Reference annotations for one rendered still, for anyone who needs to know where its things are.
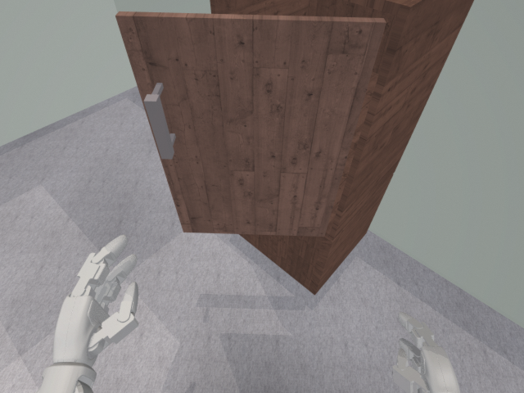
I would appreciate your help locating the handle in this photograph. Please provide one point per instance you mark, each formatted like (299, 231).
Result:
(164, 140)

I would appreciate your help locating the right robot hand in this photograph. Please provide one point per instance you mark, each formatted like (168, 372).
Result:
(431, 370)

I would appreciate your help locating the left robot hand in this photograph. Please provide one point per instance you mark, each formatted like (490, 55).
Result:
(85, 308)

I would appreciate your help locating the left robot forearm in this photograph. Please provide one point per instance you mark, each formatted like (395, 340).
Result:
(68, 377)

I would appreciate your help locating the cupboard door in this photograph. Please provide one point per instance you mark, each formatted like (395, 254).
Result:
(264, 110)

